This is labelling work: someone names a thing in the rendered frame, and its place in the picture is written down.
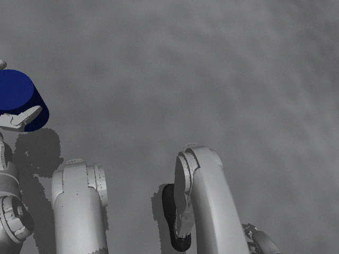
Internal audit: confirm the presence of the right robot foot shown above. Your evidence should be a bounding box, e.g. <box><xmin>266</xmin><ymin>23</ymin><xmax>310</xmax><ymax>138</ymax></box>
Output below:
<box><xmin>162</xmin><ymin>184</ymin><xmax>191</xmax><ymax>252</ymax></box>

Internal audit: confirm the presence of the can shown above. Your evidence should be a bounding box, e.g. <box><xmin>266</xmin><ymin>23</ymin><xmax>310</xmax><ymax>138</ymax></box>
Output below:
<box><xmin>0</xmin><ymin>69</ymin><xmax>49</xmax><ymax>132</ymax></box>

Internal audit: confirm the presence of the right robot hand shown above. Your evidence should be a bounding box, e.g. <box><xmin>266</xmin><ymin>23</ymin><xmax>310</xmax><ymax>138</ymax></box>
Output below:
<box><xmin>242</xmin><ymin>223</ymin><xmax>282</xmax><ymax>254</ymax></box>

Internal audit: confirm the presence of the left robot hand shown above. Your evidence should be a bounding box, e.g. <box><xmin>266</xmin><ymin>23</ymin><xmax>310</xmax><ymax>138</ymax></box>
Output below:
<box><xmin>0</xmin><ymin>60</ymin><xmax>42</xmax><ymax>133</ymax></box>

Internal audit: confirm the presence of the left robot arm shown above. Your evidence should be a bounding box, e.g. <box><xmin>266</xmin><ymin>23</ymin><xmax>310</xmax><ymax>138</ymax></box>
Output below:
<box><xmin>0</xmin><ymin>132</ymin><xmax>34</xmax><ymax>254</ymax></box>

